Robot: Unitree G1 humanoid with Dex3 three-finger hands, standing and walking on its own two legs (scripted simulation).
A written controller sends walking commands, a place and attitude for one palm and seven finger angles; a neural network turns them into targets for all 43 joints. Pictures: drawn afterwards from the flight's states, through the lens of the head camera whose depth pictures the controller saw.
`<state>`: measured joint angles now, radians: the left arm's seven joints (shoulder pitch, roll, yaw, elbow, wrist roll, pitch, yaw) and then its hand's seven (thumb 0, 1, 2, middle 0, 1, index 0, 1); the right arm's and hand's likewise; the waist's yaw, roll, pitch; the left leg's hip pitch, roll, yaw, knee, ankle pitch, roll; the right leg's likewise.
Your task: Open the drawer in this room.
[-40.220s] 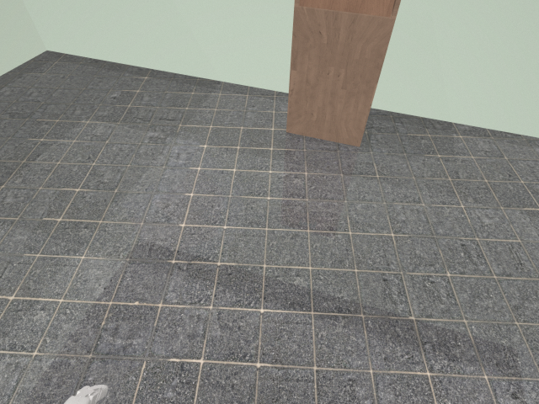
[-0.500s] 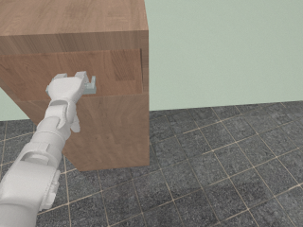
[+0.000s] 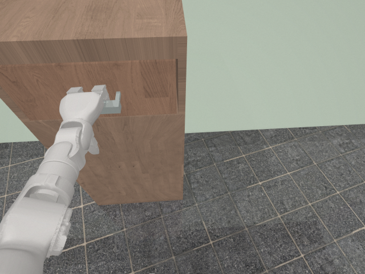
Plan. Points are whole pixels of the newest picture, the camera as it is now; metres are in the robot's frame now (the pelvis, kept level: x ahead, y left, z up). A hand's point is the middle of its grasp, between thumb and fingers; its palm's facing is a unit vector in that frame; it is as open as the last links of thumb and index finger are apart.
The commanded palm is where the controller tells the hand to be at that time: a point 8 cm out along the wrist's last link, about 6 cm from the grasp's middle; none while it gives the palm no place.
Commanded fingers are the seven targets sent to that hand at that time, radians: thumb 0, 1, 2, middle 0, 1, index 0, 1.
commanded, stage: close the thumb around the handle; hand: left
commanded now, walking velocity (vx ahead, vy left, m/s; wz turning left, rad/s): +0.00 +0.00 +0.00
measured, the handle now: (93, 101) +0.51 +0.21 +0.07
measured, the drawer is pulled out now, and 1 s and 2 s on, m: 0.00 0.02 0.15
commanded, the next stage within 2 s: pull the drawer open in 0.52 s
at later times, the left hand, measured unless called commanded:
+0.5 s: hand (94, 122) +0.46 +0.21 +0.05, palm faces -0.04 -0.02 -1.00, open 5.6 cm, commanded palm +0.44 +0.21 +0.11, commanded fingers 0.00 0.90 0.90 -0.40 -1.35 -0.40 -1.35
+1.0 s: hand (92, 131) +0.44 +0.20 +0.05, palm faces +0.00 -0.06 -1.00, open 5.5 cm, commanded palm +0.39 +0.21 +0.11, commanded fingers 0.00 0.90 0.90 -0.40 -1.35 -0.40 -1.35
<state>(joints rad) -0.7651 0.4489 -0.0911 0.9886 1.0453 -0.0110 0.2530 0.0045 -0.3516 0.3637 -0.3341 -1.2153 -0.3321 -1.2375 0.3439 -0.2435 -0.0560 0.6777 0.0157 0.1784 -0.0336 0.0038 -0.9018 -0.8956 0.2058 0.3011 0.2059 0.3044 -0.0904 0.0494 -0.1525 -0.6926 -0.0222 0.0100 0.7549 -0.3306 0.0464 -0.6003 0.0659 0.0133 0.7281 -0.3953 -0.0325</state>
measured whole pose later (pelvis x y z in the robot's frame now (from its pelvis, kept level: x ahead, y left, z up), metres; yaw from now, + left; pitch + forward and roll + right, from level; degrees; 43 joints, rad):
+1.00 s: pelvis +0.02 +0.00 +0.01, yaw -1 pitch +14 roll +0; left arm -0.45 0.42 -0.08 0.63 1.01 0.03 0.25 0.02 0.74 0.79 -0.30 -1.35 -0.40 -1.35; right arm 0.29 -0.25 -0.08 0.64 0.02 0.21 -0.01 0.01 -0.90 -0.90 0.20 0.30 0.20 0.30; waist -0.06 0.06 -0.15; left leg -0.58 -0.02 0.04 0.69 -0.34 0.04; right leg -0.51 0.07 0.05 0.67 -0.40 -0.03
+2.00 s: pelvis +0.02 -0.01 +0.01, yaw -1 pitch +8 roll +1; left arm 0.07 0.38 -0.11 0.08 0.98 0.08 0.23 0.04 0.72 0.79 -0.28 -1.35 -0.41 -1.35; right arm 0.14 -0.25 -0.04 0.60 0.00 0.14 -0.01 0.01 -0.90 -0.90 0.20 0.30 0.20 0.30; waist 0.02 0.06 -0.13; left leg -0.47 -0.03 0.03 0.68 -0.35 0.03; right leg -0.41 0.06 0.04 0.69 -0.43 -0.05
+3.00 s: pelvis +0.01 -0.02 +0.00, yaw -1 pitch +7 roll +1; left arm 0.50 0.40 -0.07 -0.25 0.97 0.03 0.29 0.05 0.70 0.78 -0.30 -1.35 -0.41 -1.35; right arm 0.11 -0.24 -0.01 0.56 -0.02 0.12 0.03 0.01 -0.90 -0.90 0.20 0.30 0.20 0.30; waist 0.06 0.07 -0.12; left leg -0.49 -0.02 0.04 0.74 -0.36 0.02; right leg -0.44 0.07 0.04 0.78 -0.45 -0.06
